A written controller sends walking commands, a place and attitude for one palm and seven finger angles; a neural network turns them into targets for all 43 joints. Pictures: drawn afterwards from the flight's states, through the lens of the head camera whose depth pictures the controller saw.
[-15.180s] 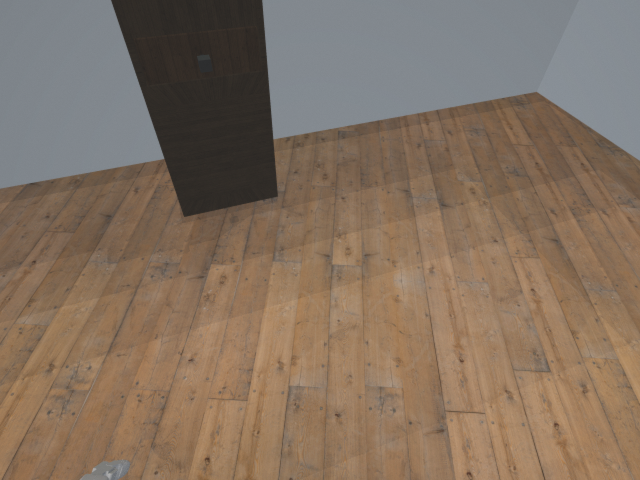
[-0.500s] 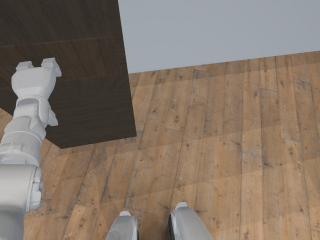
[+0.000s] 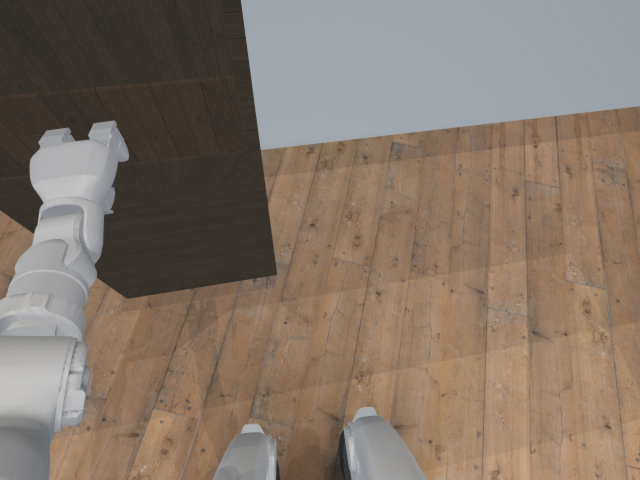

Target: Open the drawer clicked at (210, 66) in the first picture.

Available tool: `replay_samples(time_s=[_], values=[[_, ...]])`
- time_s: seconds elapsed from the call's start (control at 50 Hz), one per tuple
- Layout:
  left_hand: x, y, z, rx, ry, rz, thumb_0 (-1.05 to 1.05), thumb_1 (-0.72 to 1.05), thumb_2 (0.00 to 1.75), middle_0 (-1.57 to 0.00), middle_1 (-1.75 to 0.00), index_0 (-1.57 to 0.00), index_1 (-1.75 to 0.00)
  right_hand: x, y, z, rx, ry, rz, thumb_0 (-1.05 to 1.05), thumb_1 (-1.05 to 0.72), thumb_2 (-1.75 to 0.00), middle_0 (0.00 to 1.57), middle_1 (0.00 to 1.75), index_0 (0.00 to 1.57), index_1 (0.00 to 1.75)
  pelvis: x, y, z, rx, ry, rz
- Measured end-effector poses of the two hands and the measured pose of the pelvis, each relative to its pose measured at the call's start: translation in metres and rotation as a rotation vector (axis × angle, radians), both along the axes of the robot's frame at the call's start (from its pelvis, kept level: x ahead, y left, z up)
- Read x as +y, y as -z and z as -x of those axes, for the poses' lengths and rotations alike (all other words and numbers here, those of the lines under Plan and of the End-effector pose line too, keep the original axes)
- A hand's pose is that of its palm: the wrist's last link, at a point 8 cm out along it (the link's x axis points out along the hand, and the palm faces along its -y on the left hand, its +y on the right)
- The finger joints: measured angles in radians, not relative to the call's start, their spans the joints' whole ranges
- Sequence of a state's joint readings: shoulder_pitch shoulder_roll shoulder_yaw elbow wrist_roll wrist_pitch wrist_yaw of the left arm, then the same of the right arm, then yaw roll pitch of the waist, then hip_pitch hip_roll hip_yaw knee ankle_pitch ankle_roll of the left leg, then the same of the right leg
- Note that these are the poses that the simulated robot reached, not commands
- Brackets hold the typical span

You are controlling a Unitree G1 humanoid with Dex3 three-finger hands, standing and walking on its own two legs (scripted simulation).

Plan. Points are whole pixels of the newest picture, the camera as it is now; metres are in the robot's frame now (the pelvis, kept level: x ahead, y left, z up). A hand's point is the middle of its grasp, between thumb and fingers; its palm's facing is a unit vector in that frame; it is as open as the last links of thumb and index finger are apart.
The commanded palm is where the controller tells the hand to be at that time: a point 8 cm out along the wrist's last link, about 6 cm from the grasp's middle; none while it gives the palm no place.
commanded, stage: close the thumb around the handle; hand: left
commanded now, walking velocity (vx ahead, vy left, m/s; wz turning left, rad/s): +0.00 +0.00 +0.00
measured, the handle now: (94, 156) +0.54 +0.28 +0.00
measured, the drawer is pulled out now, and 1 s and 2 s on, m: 0.00 0.09 0.21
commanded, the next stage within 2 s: pull the drawer open in 0.06 s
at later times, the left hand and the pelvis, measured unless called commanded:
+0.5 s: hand (98, 208) +0.46 +0.26 -0.02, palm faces -0.07 -0.05 -1.00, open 7.3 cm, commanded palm +0.43 +0.26 +0.04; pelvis +0.01 +0.00 +0.01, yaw -1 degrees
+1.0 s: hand (96, 256) +0.40 +0.26 -0.02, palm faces -0.03 -0.04 -1.00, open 7.3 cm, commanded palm +0.37 +0.26 +0.04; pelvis +0.02 +0.00 +0.02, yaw +0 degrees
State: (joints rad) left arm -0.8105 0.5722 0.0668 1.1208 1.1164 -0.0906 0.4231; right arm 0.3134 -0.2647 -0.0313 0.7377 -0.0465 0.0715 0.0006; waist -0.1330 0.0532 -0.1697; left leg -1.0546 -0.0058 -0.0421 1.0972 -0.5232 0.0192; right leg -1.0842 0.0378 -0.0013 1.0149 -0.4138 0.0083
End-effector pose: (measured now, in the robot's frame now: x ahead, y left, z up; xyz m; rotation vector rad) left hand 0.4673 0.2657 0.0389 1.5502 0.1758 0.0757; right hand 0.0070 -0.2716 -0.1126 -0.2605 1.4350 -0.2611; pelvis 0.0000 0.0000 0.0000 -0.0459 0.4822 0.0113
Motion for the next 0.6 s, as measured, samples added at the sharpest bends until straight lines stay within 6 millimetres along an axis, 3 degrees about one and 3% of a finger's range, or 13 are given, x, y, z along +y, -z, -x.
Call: replay_samples(time_s=[0.38,0.6], values=[[0.0,0.0,0.007,0.006,0.002,0.014,0.01,0.5,0.69,-0.33,-1.35,-0.31,-1.35,-0.001,-0.003,0.0,-0.003,0.02,-0.001,0.0,-0.91,-0.9,0.2,0.3,0.21,0.3,0.0,-0.004,-0.004,-0.009,0.019,-0.004],[-0.003,0.001,0.033,-0.007,0.011,0.031,0.01,0.5,0.71,-0.32,-1.35,-0.3,-1.35,0.006,-0.004,-0.031,-0.05,0.007,-0.034,0.0,-0.91,-0.9,0.2,0.3,0.21,0.3,0.004,-0.012,-0.017,-0.036,0.024,-0.009]])
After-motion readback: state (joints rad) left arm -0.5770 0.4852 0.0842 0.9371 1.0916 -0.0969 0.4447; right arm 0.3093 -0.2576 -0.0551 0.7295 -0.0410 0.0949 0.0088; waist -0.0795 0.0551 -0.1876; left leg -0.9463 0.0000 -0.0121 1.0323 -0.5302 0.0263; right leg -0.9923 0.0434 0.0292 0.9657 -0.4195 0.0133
